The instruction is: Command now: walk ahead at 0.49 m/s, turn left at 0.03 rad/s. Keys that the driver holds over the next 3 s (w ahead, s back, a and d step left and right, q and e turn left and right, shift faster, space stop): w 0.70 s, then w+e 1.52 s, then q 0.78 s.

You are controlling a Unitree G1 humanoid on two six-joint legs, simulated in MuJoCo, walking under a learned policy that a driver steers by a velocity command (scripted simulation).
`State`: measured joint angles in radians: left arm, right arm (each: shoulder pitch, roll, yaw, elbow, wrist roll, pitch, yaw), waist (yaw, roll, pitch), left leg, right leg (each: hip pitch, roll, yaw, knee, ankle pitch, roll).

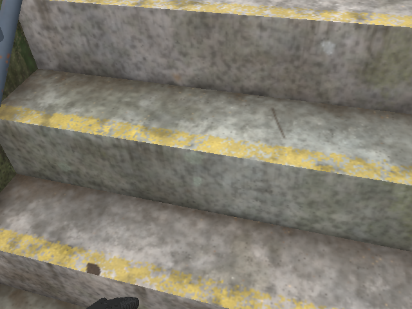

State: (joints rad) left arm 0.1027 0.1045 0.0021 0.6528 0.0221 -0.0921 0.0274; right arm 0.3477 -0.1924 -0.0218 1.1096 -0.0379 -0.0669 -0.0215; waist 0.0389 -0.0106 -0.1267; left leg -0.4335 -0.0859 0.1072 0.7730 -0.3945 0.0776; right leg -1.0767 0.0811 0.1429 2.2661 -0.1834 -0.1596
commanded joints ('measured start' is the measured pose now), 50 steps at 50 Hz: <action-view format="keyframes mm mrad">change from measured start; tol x64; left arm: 1 -50 -85 -44 -96 -32 36 33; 50 188 0 16 284 -12 44 -150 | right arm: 1 -32 25 17 -14 1 -77 33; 37 -962 137 130 -792 -18 148 94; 43 224 -162 25 -293 -26 158 74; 50 -164 112 49 -78 -19 13 96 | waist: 1 38 34 239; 12 134 -134 -479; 50 3 -34 43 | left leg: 1 -96 290 -289 -548 168 169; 6 -50 236 -68 -890 401 155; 10 409 327 -40 -249 2014 193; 13 -247 -12 -251 884 504 94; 28 -1157 154 -124 1537 272 46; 40 -285 -17 98 403 14 73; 43 547 394 -909 -294 135 371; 50 59 347 -279 -360 373 124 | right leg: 1 -260 1 -76 320 -164 7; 10 734 47 -335 -1094 -407 31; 13 906 -267 773 -1856 -1012 -143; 36 1044 -326 -21 -2404 114 -89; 41 1082 -397 -102 -1828 2023 -129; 43 391 -96 59 -1093 427 -45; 50 -179 -44 152 -75 261 -197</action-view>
